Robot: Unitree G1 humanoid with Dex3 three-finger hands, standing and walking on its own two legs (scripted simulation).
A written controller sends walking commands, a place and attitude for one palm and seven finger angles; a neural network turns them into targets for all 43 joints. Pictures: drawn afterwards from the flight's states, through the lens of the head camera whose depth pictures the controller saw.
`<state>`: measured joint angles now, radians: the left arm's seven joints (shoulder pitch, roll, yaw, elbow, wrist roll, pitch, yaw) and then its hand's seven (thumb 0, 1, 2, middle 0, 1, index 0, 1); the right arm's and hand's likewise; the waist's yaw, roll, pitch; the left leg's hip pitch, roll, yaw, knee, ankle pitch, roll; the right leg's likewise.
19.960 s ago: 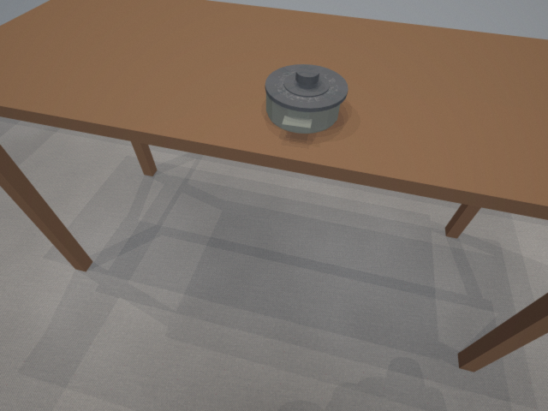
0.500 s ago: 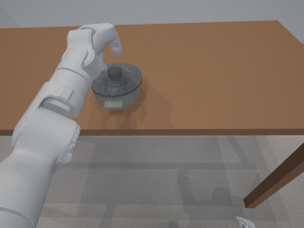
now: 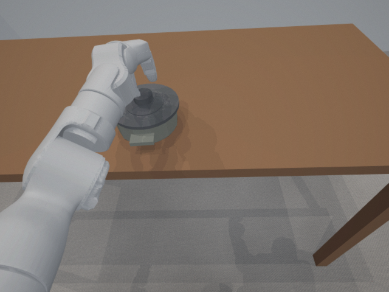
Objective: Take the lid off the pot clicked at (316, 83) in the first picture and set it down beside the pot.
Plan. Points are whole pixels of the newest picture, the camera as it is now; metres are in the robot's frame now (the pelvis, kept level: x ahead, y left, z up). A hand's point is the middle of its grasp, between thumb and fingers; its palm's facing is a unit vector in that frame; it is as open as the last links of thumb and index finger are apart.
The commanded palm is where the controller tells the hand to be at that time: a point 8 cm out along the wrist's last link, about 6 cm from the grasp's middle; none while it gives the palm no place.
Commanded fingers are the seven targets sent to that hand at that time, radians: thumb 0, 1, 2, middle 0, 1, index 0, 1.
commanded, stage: lower the open fingers around the knob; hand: left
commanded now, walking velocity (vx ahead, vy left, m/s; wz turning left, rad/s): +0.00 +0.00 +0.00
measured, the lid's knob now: (143, 96) +0.50 +0.11 +0.15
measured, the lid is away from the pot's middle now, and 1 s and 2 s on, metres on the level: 0.00 0.00 0.00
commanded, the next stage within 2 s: close the fingers and squeeze the knob in 1.98 s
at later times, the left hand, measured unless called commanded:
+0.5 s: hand (138, 97) +0.46 +0.10 +0.18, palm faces -0.39 -0.08 -0.92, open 10.3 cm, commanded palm +0.46 +0.11 +0.23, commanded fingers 0.00 -0.44 1.73 -0.86 -0.08 -0.86 -0.08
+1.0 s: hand (136, 95) +0.47 +0.11 +0.18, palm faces -0.39 -0.08 -0.92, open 10.3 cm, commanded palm +0.47 +0.11 +0.23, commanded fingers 0.00 -0.44 1.73 -0.86 -0.08 -0.86 -0.08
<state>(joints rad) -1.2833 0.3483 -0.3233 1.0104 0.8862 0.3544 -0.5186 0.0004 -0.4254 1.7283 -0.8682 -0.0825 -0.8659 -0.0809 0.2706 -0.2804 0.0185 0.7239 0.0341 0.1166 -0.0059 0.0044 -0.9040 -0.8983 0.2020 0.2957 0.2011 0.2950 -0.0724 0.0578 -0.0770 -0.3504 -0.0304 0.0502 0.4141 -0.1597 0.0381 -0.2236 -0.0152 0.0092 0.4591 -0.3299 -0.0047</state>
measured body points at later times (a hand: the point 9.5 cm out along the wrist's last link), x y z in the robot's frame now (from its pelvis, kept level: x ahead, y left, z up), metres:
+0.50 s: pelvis -0.01 +0.00 +0.00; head +0.01 -0.02 +0.45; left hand +0.48 +0.11 +0.23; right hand +0.07 -0.26 -0.14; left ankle +0.03 +0.10 -0.74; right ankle -0.06 -0.12 -0.74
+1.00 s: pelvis -0.01 +0.00 +0.00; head +0.01 -0.02 +0.45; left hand +0.48 +0.11 +0.23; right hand +0.05 -0.27 -0.14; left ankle +0.03 +0.10 -0.74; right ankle -0.06 -0.12 -0.74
